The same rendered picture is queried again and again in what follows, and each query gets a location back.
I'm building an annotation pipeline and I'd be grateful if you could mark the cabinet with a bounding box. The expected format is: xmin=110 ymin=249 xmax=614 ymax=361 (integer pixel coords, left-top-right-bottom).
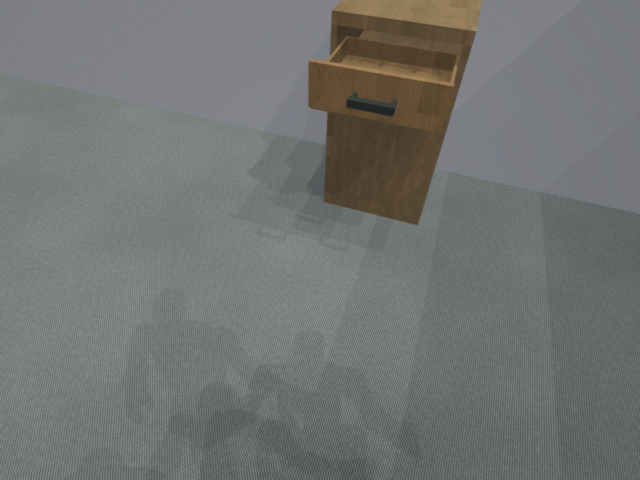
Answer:
xmin=324 ymin=0 xmax=482 ymax=225

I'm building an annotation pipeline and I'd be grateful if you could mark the handle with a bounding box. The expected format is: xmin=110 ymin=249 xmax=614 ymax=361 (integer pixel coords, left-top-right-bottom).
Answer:
xmin=346 ymin=92 xmax=397 ymax=117

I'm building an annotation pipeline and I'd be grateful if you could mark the drawer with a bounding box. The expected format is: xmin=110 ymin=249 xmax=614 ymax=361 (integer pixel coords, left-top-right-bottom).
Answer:
xmin=308 ymin=36 xmax=460 ymax=134

